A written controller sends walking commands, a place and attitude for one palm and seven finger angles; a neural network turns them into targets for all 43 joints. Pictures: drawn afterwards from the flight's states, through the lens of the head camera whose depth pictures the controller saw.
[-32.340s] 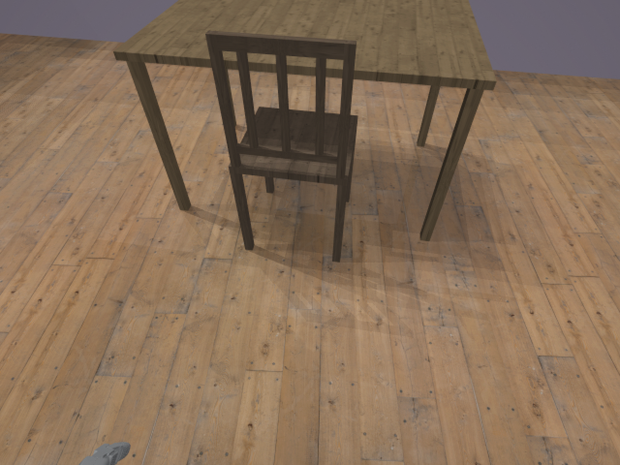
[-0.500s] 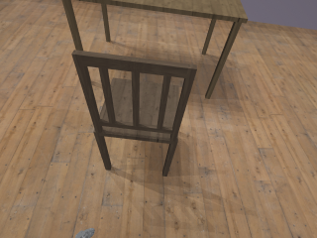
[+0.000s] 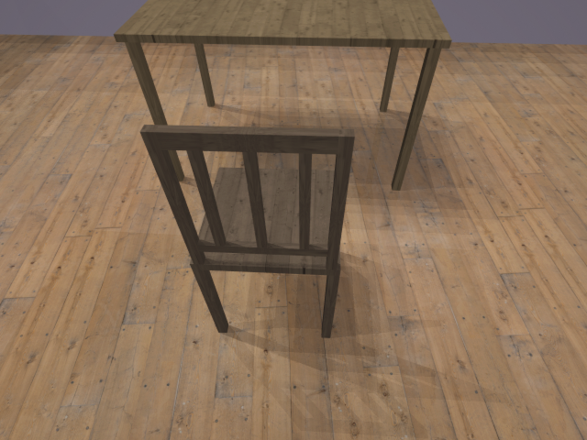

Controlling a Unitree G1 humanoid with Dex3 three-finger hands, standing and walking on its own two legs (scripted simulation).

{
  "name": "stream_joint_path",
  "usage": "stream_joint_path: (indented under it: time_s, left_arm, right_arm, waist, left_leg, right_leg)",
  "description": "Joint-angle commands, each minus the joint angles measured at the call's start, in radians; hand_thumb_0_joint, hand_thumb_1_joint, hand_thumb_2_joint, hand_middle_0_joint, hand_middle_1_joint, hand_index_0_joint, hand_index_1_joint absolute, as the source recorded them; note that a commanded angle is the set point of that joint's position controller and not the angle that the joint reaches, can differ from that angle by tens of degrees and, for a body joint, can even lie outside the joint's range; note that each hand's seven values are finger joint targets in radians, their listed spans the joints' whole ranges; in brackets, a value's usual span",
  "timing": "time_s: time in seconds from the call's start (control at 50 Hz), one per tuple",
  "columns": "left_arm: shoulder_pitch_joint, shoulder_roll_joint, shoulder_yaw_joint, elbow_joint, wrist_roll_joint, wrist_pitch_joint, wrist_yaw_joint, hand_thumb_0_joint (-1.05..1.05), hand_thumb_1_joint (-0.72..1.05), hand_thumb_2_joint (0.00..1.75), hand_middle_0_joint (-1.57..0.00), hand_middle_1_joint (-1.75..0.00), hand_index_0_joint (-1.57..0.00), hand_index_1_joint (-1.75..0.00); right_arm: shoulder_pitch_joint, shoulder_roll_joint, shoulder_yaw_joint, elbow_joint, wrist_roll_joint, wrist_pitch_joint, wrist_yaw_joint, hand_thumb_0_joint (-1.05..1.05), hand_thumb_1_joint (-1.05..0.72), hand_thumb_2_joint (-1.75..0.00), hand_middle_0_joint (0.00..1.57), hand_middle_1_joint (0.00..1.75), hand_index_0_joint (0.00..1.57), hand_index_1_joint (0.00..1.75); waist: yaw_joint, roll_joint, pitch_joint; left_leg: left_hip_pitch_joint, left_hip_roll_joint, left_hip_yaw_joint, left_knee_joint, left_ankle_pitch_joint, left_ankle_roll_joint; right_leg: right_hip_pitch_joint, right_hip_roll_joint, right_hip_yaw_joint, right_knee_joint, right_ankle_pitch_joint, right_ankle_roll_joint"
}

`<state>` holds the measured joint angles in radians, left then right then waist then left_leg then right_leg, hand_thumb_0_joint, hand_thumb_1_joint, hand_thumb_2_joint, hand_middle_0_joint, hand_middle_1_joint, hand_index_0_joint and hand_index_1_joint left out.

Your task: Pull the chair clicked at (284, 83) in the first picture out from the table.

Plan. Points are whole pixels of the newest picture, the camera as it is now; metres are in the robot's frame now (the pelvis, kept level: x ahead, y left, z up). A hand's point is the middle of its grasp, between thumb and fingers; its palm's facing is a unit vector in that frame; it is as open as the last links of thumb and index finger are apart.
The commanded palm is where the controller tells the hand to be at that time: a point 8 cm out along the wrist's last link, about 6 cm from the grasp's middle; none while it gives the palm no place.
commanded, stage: let the arm hang, fingers relaxed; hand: left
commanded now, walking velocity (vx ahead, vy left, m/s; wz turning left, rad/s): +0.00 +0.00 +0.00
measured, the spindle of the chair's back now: (256, 203) +0.60 +0.12 -0.09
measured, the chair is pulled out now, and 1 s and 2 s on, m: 0.61 0.61 0.61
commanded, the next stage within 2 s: look to check the result in 0.24 s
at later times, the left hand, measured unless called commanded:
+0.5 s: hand out of the picture -0.01 +0.16 -0.17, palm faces +0.03 -0.98 -0.19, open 7.4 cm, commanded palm none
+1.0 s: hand out of the picture -0.01 +0.15 -0.17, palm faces +0.03 -0.98 -0.18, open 7.4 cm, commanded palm none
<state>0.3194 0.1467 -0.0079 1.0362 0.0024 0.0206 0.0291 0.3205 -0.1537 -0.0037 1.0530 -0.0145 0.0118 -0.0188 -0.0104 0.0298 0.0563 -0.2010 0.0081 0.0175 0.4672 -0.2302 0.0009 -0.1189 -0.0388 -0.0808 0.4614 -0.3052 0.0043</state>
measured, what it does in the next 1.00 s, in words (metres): stands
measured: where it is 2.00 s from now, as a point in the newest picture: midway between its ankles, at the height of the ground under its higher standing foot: outside the picture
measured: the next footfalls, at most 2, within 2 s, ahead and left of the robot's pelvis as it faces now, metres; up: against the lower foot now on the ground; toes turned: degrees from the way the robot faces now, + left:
none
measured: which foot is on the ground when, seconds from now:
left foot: down 0.00-1.00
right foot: down 0.00-1.00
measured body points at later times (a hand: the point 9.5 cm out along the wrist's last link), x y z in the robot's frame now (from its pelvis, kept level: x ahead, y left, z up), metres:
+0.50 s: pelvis +0.00 +0.00 +0.00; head +0.02 -0.01 +0.45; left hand -0.01 +0.21 -0.15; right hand -0.02 -0.21 -0.16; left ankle +0.01 +0.12 -0.74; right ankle -0.03 -0.12 -0.74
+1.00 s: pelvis +0.00 -0.01 +0.00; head +0.02 -0.02 +0.45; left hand -0.01 +0.20 -0.15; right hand -0.02 -0.22 -0.17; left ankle +0.01 +0.12 -0.74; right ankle -0.03 -0.12 -0.74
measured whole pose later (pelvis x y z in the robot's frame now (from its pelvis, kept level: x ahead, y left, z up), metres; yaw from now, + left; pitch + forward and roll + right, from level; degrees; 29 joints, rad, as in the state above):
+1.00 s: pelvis +0.00 -0.01 +0.00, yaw +0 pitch -2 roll +0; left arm 0.32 0.11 0.00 1.07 0.00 0.01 0.03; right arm 0.32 -0.13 0.00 1.09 -0.01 0.00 -0.03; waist -0.01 0.02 0.07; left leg -0.20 0.02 0.02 0.45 -0.22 -0.01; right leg -0.12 -0.03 -0.08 0.45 -0.30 -0.01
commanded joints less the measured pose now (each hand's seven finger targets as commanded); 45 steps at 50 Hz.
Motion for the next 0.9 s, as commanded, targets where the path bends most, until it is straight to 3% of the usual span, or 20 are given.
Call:
stream_joint_path:
  time_s: [0.0, 0.12, 0.4, 0.66, 0.88]
  left_arm:
    - [0.056, 0.108, 0.022, -0.026, 0.002, -0.021, 0.011, 0.0, 0.9, 0.9, -0.2, -0.3, -0.2, -0.3]
    - [0.068, 0.09, 0.021, -0.004, 0.002, -0.023, 0.012, 0.0, 0.9, 0.9, -0.2, -0.3, -0.2, -0.3]
    - [0.07, 0.07, 0.021, 0.01, 0.002, -0.023, 0.013, 0.0, 0.9, 0.9, -0.2, -0.3, -0.2, -0.3]
    - [0.071, 0.069, 0.025, 0.009, 0.002, -0.025, 0.015, 0.0, 0.9, 0.9, -0.2, -0.3, -0.2, -0.3]
    - [0.075, 0.068, 0.023, 0.014, 0.002, -0.026, 0.014, 0.0, 0.9, 0.9, -0.2, -0.3, -0.2, -0.3]
  right_arm:
    - [0.077, -0.085, -0.019, -0.025, 0.003, -0.017, -0.011, 0.0, -0.9, -0.9, 0.2, 0.3, 0.2, 0.3]
    - [0.087, -0.069, -0.018, -0.011, 0.005, -0.022, -0.016, 0.0, -0.9, -0.9, 0.2, 0.3, 0.2, 0.3]
    - [0.103, -0.059, -0.02, 0.002, 0.005, -0.022, -0.019, 0.0, -0.9, -0.9, 0.2, 0.3, 0.2, 0.3]
    - [0.107, -0.052, -0.016, 0.018, 0.007, -0.029, -0.023, 0.0, -0.9, -0.9, 0.2, 0.3, 0.2, 0.3]
    - [0.1, -0.054, -0.016, 0.018, 0.005, -0.025, -0.022, 0.0, -0.9, -0.9, 0.2, 0.3, 0.2, 0.3]
  waist:
    - [0.001, -0.023, 0.04]
    - [0.002, 0.009, 0.043]
    - [0.001, -0.038, 0.052]
    - [0.003, -0.018, 0.034]
    - [0.003, -0.036, 0.048]
  left_leg:
    - [0.01, 0.074, -0.077, -0.082, 0.1, 0.045]
    - [0.012, 0.076, -0.076, -0.082, 0.118, 0.046]
    - [0.007, 0.078, -0.084, -0.085, 0.114, 0.048]
    - [0.029, 0.084, -0.079, -0.082, 0.207, 0.051]
    - [0.028, 0.08, -0.075, -0.085, 0.157, 0.046]
  right_leg:
    - [-0.09, -0.071, 0.085, -0.111, 0.092, -0.045]
    - [-0.09, -0.07, 0.083, -0.113, 0.107, -0.044]
    - [-0.094, -0.066, 0.078, -0.113, 0.104, -0.045]
    - [-0.073, -0.068, 0.076, -0.104, 0.165, -0.042]
    - [-0.088, -0.068, 0.084, -0.115, 0.14, -0.047]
